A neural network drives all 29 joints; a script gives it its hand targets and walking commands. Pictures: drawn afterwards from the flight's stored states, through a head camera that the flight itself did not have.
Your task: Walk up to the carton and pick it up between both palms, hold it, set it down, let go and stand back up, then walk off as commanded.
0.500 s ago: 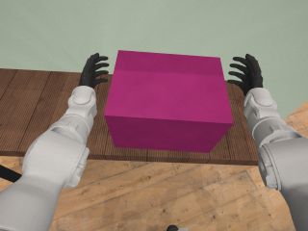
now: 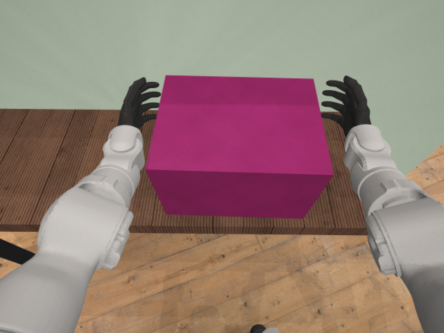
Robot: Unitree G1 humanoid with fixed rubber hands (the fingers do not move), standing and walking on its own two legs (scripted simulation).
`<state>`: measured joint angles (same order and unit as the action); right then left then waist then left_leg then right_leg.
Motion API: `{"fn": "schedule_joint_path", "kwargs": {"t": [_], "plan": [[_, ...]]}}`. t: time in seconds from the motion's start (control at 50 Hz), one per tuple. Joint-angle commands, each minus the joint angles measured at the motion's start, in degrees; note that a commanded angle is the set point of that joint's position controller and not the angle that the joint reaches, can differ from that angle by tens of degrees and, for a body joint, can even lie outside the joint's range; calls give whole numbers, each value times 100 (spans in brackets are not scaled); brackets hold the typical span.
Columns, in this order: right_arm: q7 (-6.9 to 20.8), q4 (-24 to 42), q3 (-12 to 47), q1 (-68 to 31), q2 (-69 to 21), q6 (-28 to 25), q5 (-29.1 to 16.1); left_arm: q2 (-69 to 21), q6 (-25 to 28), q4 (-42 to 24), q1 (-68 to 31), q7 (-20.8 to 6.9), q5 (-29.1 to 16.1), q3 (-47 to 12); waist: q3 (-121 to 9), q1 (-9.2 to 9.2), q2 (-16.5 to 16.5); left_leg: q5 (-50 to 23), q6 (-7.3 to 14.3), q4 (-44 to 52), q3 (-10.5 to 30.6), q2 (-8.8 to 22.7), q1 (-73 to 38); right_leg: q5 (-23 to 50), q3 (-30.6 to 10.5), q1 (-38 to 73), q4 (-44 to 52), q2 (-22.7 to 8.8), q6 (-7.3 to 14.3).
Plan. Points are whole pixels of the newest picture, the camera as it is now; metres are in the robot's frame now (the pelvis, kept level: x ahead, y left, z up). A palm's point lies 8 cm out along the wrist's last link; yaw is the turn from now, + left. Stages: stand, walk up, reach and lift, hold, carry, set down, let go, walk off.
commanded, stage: reach and lift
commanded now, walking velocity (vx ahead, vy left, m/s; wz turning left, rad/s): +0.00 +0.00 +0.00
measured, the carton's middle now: (236, 149) +0.47 -0.01 +0.01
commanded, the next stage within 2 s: none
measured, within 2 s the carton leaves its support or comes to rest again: leaves its support in 1.30 s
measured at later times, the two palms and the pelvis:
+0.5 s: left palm (135, 126) +0.47 +0.17 +0.08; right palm (351, 126) +0.46 -0.21 +0.09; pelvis +0.00 +0.01 +0.01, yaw +0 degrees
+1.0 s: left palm (135, 129) +0.46 +0.17 +0.08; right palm (352, 128) +0.46 -0.21 +0.09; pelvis +0.01 +0.00 +0.01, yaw +1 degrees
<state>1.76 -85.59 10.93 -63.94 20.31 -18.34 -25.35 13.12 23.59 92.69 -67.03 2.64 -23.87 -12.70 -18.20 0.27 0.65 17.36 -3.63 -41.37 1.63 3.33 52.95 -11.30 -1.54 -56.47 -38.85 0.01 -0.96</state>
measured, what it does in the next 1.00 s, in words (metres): stands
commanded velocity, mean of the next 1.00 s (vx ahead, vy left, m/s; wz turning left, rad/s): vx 0.00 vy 0.00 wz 0.00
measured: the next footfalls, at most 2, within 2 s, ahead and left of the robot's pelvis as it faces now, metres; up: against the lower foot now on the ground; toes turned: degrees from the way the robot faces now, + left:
none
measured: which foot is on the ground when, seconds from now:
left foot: down 0.00-1.00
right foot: down 0.00-1.00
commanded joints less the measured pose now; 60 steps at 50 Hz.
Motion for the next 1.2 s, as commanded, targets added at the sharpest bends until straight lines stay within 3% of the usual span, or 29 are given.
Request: {"fn": "schedule_joint_path", "kwargs": {"t": [0.0,0.08,0.12,0.14,0.22,0.26,0.3,0.32,0.4,0.46,0.56,0.62,0.7,0.76,0.78,0.84,0.9,1.04,1.12,1.18], "plan": [[-178,490,-505,-2039,661,-208,418,367,142,-612,-1938,6,184,66,-3301,-267,-102,-1467,-82,161,-418,-406,-1265,1682,382,2691,108,192,-43],[-307,405,-744,-2020,555,-279,632,193,82,-426,-1804,13,324,172,-3122,-329,-178,-1606,-135,196,-370,-415,-1295,1829,384,2698,176,202,-46],[-312,313,-847,-2006,480,-273,696,155,87,-482,-1890,27,370,132,-2998,-365,18,-1599,-188,209,-352,-413,-1444,1667,412,2526,235,209,5],[-312,330,-801,-1944,413,-294,747,19,102,-472,-1729,34,404,184,-2964,-283,-63,-1620,-164,209,-370,-417,-1421,1748,391,2583,224,198,-4],[-288,401,-890,-1978,330,-339,775,-60,143,-692,-1832,78,540,256,-3109,-309,121,-1746,-198,222,-312,-401,-1775,1709,457,2471,285,219,22],[-235,367,-883,-2019,250,-314,716,-200,124,-613,-1807,114,528,190,-3054,-237,262,-1779,-198,264,-311,-388,-1785,1553,437,2307,340,214,50],[-250,330,-929,-1950,265,-278,786,-105,123,-565,-1823,122,538,255,-2887,-282,116,-1633,-163,291,-308,-389,-1797,1472,434,2271,362,229,33],[-235,357,-1007,-1847,198,-281,804,-95,154,-623,-1852,134,538,262,-2986,-335,235,-1747,-193,318,-278,-386,-1928,1565,470,2276,405,223,58],[-195,441,-980,-1851,127,-302,841,-286,174,-622,-1638,146,652,337,-2878,-218,231,-1833,-219,340,-266,-379,-2014,1521,495,2262,410,238,70],[-176,485,-936,-1836,42,-245,892,-228,193,-675,-1651,126,634,421,-2799,-241,-19,-1713,-164,403,-303,-376,-1923,1497,470,2422,449,234,33],[-223,447,-970,-1786,-51,-297,956,-292,243,-595,-1573,101,730,528,-2772,-249,-3,-1825,-135,394,-326,-408,-1740,1789,403,2648,404,215,19],[-228,581,-961,-1777,-281,-285,1062,-304,334,-561,-1586,60,716,602,-2684,-287,-182,-1519,-71,471,-355,-451,-1487,1602,380,2757,483,148,0],[-253,516,-994,-1606,-338,-327,1123,-360,377,-665,-1440,33,880,690,-2627,-330,-117,-1652,-81,504,-343,-441,-1646,1781,380,2918,489,161,-4],[-244,626,-1142,-1616,-453,-399,1284,-469,433,-747,-1575,-1,958,694,-2776,-348,116,-1714,-105,530,-354,-450,-1708,1783,433,2843,503,142,31],[-243,654,-1128,-1594,-507,-400,1324,-501,448,-700,-1492,-13,1014,811,-2695,-323,-57,-1647,-74,540,-382,-464,-1610,1781,432,2955,517,139,5],[-228,647,-1261,-1479,-540,-443,1444,-586,464,-760,-1456,-17,1123,845,-2621,-323,37,-1720,-78,624,-340,-450,-1825,1750,448,2903,551,147,6],[-177,755,-1346,-1487,-772,-485,1606,-746,529,-828,-1457,-71,1195,962,-2729,-346,-30,-1775,-77,678,-391,-434,-1867,1867,466,3112,619,130,54],[-47,1004,-1764,-1142,-1392,-725,2251,-1163,692,-1088,-1303,-280,1769,1363,-2427,-384,201,-2092,-111,1064,-403,-430,-2489,2097,532,3744,1003,114,119],[264,1428,-1677,-1088,-2946,-754,2779,-2450,754,-1375,-1282,-606,2210,1474,-2327,-399,177,-2170,-90,1391,-404,-427,-2883,2215,560,4197,1349,71,115],[462,1942,-1860,-1047,-3766,-630,3303,-3260,667,-1676,-1215,-798,2582,1449,-1941,-424,423,-2274,-155,1682,-388,-448,-3181,2321,649,4464,1652,74,113]]}}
